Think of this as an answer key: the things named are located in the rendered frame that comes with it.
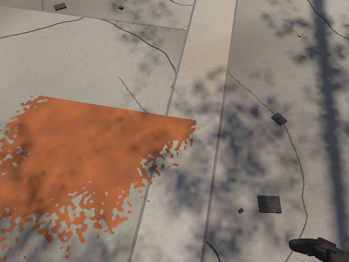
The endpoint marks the right robot hand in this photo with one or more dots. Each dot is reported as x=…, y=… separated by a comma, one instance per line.
x=322, y=249

